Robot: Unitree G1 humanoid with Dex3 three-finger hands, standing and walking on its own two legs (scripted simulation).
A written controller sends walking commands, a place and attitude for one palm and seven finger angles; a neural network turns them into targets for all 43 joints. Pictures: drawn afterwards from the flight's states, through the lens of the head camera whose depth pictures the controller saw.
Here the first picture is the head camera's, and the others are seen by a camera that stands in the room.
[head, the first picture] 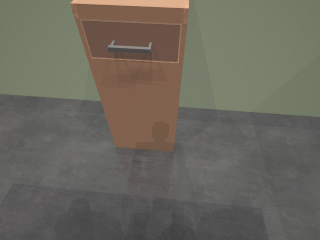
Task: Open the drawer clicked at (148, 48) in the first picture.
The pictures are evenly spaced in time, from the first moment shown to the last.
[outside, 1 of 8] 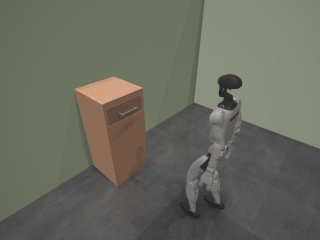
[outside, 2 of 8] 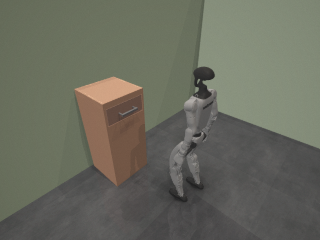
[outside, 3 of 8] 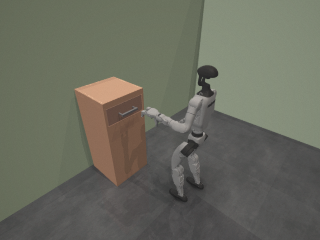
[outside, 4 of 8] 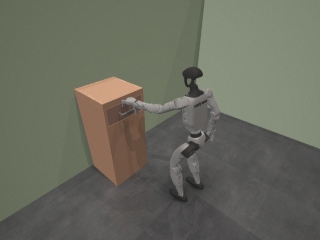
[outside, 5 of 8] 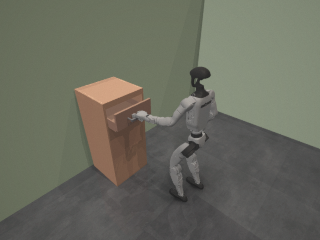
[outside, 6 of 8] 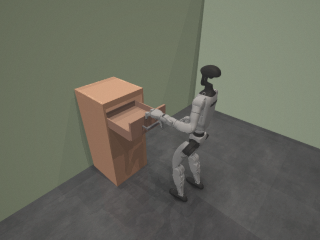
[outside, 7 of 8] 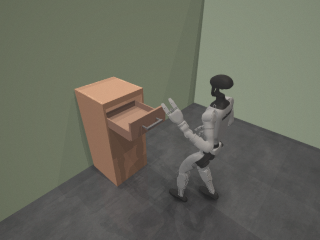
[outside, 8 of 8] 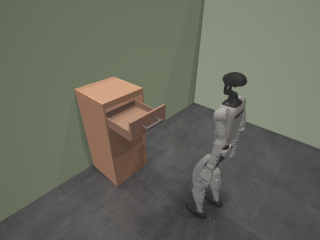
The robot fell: no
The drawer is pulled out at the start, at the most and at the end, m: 0.00 0.30 0.30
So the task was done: yes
